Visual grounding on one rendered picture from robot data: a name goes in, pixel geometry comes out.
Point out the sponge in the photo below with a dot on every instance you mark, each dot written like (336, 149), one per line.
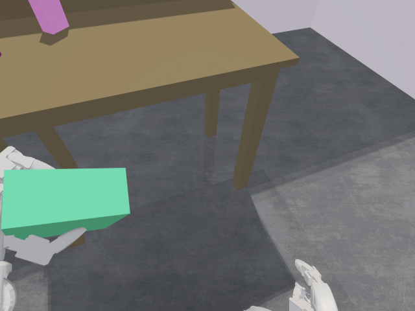
(51, 202)

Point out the right robot hand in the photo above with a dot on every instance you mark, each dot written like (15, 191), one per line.
(318, 298)

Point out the left robot hand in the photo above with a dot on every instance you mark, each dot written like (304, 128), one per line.
(34, 248)

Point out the table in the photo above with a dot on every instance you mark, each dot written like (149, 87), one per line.
(118, 55)

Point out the robot left forearm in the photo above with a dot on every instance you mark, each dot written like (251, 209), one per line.
(8, 294)

